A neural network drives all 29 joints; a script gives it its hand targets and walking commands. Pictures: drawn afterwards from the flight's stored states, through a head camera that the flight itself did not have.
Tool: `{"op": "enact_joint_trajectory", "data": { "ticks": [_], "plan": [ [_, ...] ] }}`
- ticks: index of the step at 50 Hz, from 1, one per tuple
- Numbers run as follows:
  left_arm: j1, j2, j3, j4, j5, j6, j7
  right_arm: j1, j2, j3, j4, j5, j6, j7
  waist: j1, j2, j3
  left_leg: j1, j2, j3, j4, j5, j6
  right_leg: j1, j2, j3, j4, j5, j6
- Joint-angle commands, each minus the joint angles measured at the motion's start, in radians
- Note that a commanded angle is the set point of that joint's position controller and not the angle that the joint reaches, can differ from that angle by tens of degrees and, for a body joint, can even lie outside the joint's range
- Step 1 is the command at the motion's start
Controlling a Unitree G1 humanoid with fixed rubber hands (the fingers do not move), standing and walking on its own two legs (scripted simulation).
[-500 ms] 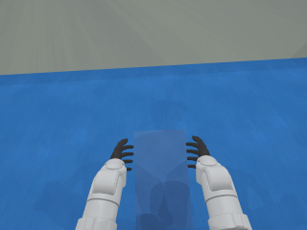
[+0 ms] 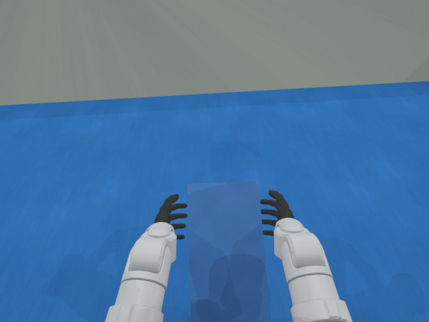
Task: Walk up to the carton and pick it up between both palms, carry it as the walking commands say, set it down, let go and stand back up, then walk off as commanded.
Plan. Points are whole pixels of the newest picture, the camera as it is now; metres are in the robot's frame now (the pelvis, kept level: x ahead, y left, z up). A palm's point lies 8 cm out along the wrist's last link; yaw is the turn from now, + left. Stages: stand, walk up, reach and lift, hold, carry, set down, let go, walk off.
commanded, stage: carry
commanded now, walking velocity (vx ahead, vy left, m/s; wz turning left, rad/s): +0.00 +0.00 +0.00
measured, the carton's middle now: (224, 243) +0.32 -0.01 -0.07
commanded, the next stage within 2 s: hold in 0.22 s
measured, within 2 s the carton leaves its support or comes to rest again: neither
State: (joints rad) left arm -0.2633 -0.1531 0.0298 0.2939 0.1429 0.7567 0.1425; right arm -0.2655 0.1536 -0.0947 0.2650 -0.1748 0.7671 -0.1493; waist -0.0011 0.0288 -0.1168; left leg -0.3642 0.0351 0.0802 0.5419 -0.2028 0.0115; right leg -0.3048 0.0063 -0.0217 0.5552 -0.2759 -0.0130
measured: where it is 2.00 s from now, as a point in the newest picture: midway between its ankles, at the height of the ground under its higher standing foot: outside the picture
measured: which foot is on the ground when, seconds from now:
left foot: down 0.00-1.00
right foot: down 0.00-1.00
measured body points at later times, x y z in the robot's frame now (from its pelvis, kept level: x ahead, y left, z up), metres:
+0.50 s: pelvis -0.01 +0.00 +0.00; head -0.09 +0.01 +0.44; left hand +0.29 +0.12 +0.04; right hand +0.29 -0.12 +0.04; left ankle +0.05 +0.12 -0.73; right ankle +0.01 -0.11 -0.73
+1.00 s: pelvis -0.06 +0.02 -0.02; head -0.12 +0.03 +0.43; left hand +0.28 +0.12 +0.03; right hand +0.28 -0.11 +0.03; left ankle +0.05 +0.12 -0.73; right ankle +0.01 -0.11 -0.73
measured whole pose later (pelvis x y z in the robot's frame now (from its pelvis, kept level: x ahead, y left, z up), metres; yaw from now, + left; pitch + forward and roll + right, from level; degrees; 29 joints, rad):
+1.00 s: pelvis -0.06 +0.02 -0.02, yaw -3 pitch -14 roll +0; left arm -0.67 -0.26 0.50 0.75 0.43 0.60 0.15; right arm -0.68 0.19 -0.56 0.83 -0.43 0.54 -0.05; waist 0.04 -0.01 0.13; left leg -0.21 -0.02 0.01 0.67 -0.23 0.02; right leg -0.18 0.03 0.07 0.70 -0.29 -0.01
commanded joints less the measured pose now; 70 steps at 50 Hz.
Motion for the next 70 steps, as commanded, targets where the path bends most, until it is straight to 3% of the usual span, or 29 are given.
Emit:
{"op": "enact_joint_trajectory", "data": {
  "ticks": [1, 6, 9, 11, 12, 13, 15, 17, 18, 20, 22, 24, 34, 35, 36, 38, 40, 42, 43, 45, 48, 50, 52, 57, 58, 61, 62, 63, 70],
  "plan": [
    [-0.486, -1.030, -0.422, -0.227, -0.197, -0.076, -0.191, -0.465, 0.976, 0.450, -0.159, 0.205, -0.053, 0.214, -0.001, 0.005, -0.307, 0.185, 0.093, -0.113, -0.069, 0.150, 0.005, 0.052, -0.108, 0.095, -0.091, 0.202, -0.040],
    [-0.458, -1.012, -0.405, -0.211, -0.193, -0.073, -0.194, -0.482, 0.965, 0.472, -0.186, 0.214, -0.053, 0.216, -0.002, -0.059, -0.280, 0.151, 0.092, -0.119, -0.071, 0.067, 0.004, 0.048, -0.113, 0.109, -0.110, 0.152, -0.045],
    [-0.456, -0.999, -0.402, -0.216, -0.185, -0.069, -0.189, -0.462, 0.948, 0.447, -0.167, 0.203, -0.049, 0.212, -0.001, -0.011, -0.270, 0.152, 0.103, -0.128, -0.088, 0.077, 0.002, 0.039, -0.103, 0.085, -0.106, 0.108, -0.042],
    [-0.460, -1.000, -0.398, -0.195, -0.189, -0.066, -0.190, -0.470, 0.951, 0.454, -0.165, 0.202, -0.045, 0.211, -0.002, -0.062, -0.257, 0.165, 0.100, -0.117, -0.077, 0.071, -0.001, 0.021, -0.106, 0.105, -0.117, 0.131, -0.039],
    [-0.454, -1.073, -0.379, -0.108, -0.200, -0.074, -0.245, -0.352, 1.043, 0.387, 0.022, 0.132, -0.063, 0.247, -0.037, -0.138, -0.243, 0.412, -0.112, -0.170, -0.003, 0.276, 0.019, 0.050, 0.036, 0.150, -0.126, 0.353, 0.010],
    [-0.469, -1.085, -0.409, -0.150, -0.216, -0.087, -0.259, -0.386, 1.060, 0.422, -0.033, 0.154, -0.085, 0.256, -0.042, -0.153, -0.275, 0.422, -0.104, -0.180, 0.013, 0.336, 0.020, 0.078, 0.031, 0.159, -0.094, 0.465, 0.013],
    [-0.534, -1.155, -0.441, -0.178, -0.218, -0.101, -0.279, -0.478, 1.123, 0.470, -0.073, 0.203, -0.114, 0.287, -0.030, -0.080, -0.311, 0.441, -0.107, -0.199, 0.019, 0.362, 0.012, 0.091, 0.027, 0.180, -0.089, 0.463, 0.000],
    [-0.559, -1.175, -0.412, -0.177, -0.192, -0.104, -0.287, -0.634, 1.152, 0.551, -0.133, 0.266, -0.126, 0.324, 0.053, -0.082, -0.367, 0.419, -0.117, -0.194, 0.025, 0.346, 0.004, 0.138, 0.031, 0.169, -0.089, 0.401, -0.004],
    [-0.520, -1.188, -0.396, -0.150, -0.178, -0.101, -0.288, -0.684, 1.142, 0.567, -0.159, 0.285, -0.131, 0.331, 0.085, -0.025, -0.369, 0.411, -0.117, -0.190, 0.024, 0.349, 0.001, 0.143, 0.036, 0.170, -0.091, 0.350, -0.015],
    [-0.558, -1.164, -0.386, -0.131, -0.175, -0.084, -0.303, -0.647, 1.139, 0.522, -0.068, 0.254, -0.114, 0.337, 0.049, -0.043, -0.246, 0.419, -0.116, -0.189, 0.005, 0.270, -0.002, 0.085, 0.036, 0.161, -0.123, 0.235, -0.019],
    [-0.549, -1.132, -0.306, -0.016, -0.138, -0.072, -0.311, -0.688, 1.127, 0.486, 0.032, 0.229, -0.122, 0.337, 0.103, -0.041, -0.137, 0.408, -0.117, -0.174, -0.001, 0.186, -0.006, 0.031, 0.002, 0.168, -0.163, 0.125, -0.038],
    [-0.624, -1.135, -0.315, -0.011, -0.141, -0.072, -0.324, -0.662, 1.133, 0.414, 0.135, 0.190, -0.122, 0.335, 0.038, -0.048, -0.089, 0.478, -0.117, -0.189, -0.003, 0.139, -0.011, -0.046, -0.011, 0.168, -0.186, 0.049, -0.048],
    [-0.816, -1.206, -0.253, 0.187, -0.121, -0.080, -0.328, -0.911, 1.010, 0.235, 0.225, 0.119, -0.174, 0.342, -0.049, -0.004, -0.029, 0.444, -0.087, -0.279, -0.075, -0.135, -0.008, -0.049, 0.010, 0.138, -0.133, -0.109, -0.079],
    [-0.785, -1.197, -0.154, 0.219, -0.058, -0.078, -0.299, -0.901, 1.055, 0.213, 0.270, 0.091, -0.151, 0.348, -0.004, -0.058, 0.000, 0.377, -0.057, -0.253, -0.111, -0.237, -0.004, -0.026, 0.038, 0.126, -0.145, -0.196, -0.061],
    [-0.871, -1.187, -0.136, 0.227, -0.043, -0.085, -0.291, -0.955, 1.059, 0.183, 0.322, 0.098, -0.159, 0.363, 0.020, 0.011, 0.011, 0.332, -0.056, -0.253, -0.126, -0.341, -0.004, -0.007, 0.042, 0.131, -0.122, -0.245, -0.062],
    [-0.936, -1.185, -0.105, 0.262, -0.033, -0.099, -0.277, -0.995, 1.022, 0.130, 0.349, 0.070, -0.170, 0.372, 0.013, 0.039, -0.004, 0.291, -0.039, -0.265, -0.148, -0.386, 0.000, 0.049, 0.062, 0.113, -0.074, -0.207, -0.057],
    [-0.905, -1.174, 0.010, 0.426, 0.015, -0.103, -0.265, -1.078, 0.979, 0.053, 0.418, 0.026, -0.184, 0.373, 0.029, 0.000, 0.000, 0.274, -0.030, -0.275, -0.159, -0.438, 0.013, 0.042, 0.065, 0.111, -0.059, -0.227, -0.050],
    [-1.015, -1.143, 0.049, 0.426, 0.034, -0.138, -0.262, -1.133, 0.981, -0.013, 0.468, 0.000, -0.216, 0.368, 0.034, -0.013, -0.003, 0.315, -0.045, -0.263, -0.122, -0.405, 0.011, -0.002, 0.053, 0.123, -0.068, -0.253, -0.066],
    [-1.033, -1.141, 0.062, 0.457, 0.033, -0.142, -0.257, -1.119, 0.963, -0.045, 0.481, -0.023, -0.227, 0.365, 0.009, 0.009, -0.007, 0.332, -0.044, -0.263, -0.124, -0.403, 0.012, -0.030, 0.061, 0.113, -0.056, -0.223, -0.065],
    [-1.124, -1.108, 0.102, 0.464, 0.045, -0.176, -0.249, -1.176, 0.935, -0.094, 0.561, -0.044, -0.253, 0.365, 0.025, -0.014, -0.010, 0.318, -0.041, -0.256, -0.104, -0.421, 0.004, -0.063, 0.052, 0.130, -0.051, -0.266, -0.068],
    [-1.118, -1.081, 0.161, 0.521, 0.077, -0.205, -0.232, -1.223, 0.902, -0.137, 0.598, -0.071, -0.286, 0.363, 0.038, 0.025, -0.029, 0.271, -0.027, -0.266, -0.109, -0.464, 0.009, -0.031, 0.064, 0.120, -0.008, -0.244, -0.055],
    [-1.107, -1.077, 0.173, 0.530, 0.089, -0.224, -0.225, -1.158, 0.892, -0.173, 0.649, -0.098, -0.299, 0.356, 0.015, 0.054, -0.043, 0.262, -0.030, -0.259, -0.107, -0.434, 0.006, -0.020, 0.068, 0.120, -0.002, -0.193, -0.053],
    [-1.156, -1.045, 0.185, 0.510, 0.095, -0.242, -0.217, -1.225, 0.867, -0.173, 0.645, -0.092, -0.317, 0.357, 0.026, 0.025, -0.075, 0.264, -0.025, -0.276, -0.106, -0.479, 0.006, -0.034, 0.071, 0.123, 0.014, -0.221, -0.046],
    [-1.133, -0.956, 0.219, 0.499, 0.119, -0.280, -0.224, -1.154, 0.866, -0.192, 0.679, -0.129, -0.330, 0.326, 0.021, -0.050, -0.085, 0.268, -0.072, -0.203, -0.030, -0.304, 0.006, -0.087, 0.064, 0.126, -0.030, -0.209, -0.036],
    [-1.164, -0.971, 0.214, 0.476, 0.121, -0.292, -0.222, -1.223, 0.878, -0.153, 0.631, -0.098, -0.355, 0.326, 0.058, -0.017, -0.124, 0.260, -0.073, -0.202, -0.018, -0.326, 0.005, -0.069, 0.052, 0.152, -0.023, -0.242, -0.045],
    [-1.102, -0.932, 0.225, 0.500, 0.131, -0.329, -0.239, -1.181, 0.921, -0.110, 0.635, -0.107, -0.381, 0.311, 0.073, -0.120, -0.180, 0.258, -0.097, -0.156, 0.043, -0.206, 0.017, -0.137, 0.049, 0.142, -0.035, -0.239, -0.036],
    [-1.073, -0.952, 0.206, 0.496, 0.133, -0.345, -0.248, -1.120, 0.934, -0.115, 0.636, -0.116, -0.395, 0.303, 0.051, -0.098, -0.177, 0.225, -0.102, -0.158, 0.054, -0.189, 0.018, -0.165, 0.051, 0.138, -0.024, -0.224, -0.035],
    [-1.052, -0.950, 0.203, 0.504, 0.143, -0.350, -0.251, -1.113, 0.953, -0.102, 0.630, -0.107, -0.405, 0.300, 0.069, -0.053, -0.198, 0.204, -0.105, -0.141, 0.067, -0.168, 0.019, -0.149, 0.052, 0.145, -0.013, -0.201, -0.033],
    [-0.929, -0.989, 0.084, 0.464, 0.145, -0.470, -0.277, -1.032, 1.014, 0.059, 0.488, -0.097, -0.525, 0.260, 0.079, -0.069, -0.358, 0.065, -0.131, -0.127, 0.180, 0.010, 0.012, -0.201, 0.070, 0.140, 0.092, -0.014, -0.006]
  ]
}}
